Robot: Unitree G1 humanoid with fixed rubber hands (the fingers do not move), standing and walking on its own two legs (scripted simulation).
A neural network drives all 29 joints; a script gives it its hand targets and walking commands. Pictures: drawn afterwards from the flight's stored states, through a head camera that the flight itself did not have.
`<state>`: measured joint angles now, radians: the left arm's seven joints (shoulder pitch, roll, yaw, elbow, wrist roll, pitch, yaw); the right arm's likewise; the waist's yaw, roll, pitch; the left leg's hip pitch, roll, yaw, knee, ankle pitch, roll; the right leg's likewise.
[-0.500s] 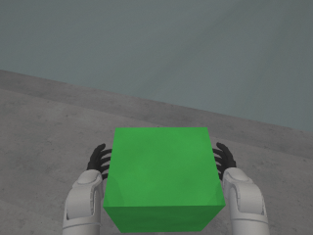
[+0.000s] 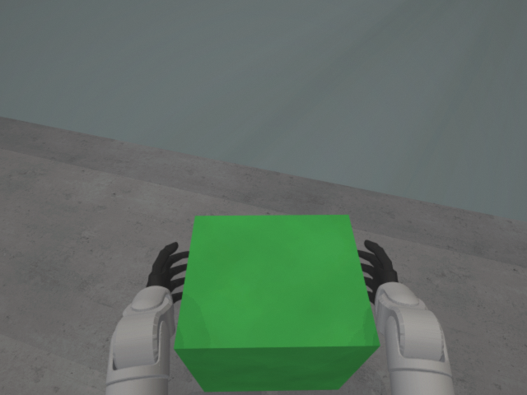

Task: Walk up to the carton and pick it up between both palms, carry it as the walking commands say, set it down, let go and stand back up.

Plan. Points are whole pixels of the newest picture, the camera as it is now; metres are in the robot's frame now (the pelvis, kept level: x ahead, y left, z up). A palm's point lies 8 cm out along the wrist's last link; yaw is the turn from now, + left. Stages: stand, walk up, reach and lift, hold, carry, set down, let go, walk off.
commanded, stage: carry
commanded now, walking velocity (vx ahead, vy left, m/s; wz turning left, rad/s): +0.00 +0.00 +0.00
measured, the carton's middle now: (271, 309) +0.27 +0.00 -0.03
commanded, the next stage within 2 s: none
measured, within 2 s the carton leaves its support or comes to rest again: neither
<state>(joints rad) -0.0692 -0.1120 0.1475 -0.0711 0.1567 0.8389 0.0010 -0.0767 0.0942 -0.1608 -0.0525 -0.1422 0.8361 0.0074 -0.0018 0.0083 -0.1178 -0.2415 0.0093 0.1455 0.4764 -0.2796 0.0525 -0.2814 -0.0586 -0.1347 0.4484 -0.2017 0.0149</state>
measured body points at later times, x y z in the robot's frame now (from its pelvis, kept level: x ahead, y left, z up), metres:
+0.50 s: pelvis +0.00 +0.00 +0.00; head -0.02 +0.00 +0.45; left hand +0.27 +0.16 +0.04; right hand +0.27 -0.17 +0.04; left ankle -0.02 +0.08 -0.74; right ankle +0.02 -0.13 -0.74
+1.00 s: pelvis -0.01 +0.03 -0.01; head -0.01 +0.03 +0.44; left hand +0.26 +0.18 +0.07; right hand +0.24 -0.16 +0.07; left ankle -0.02 +0.12 -0.73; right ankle +0.02 -0.13 -0.74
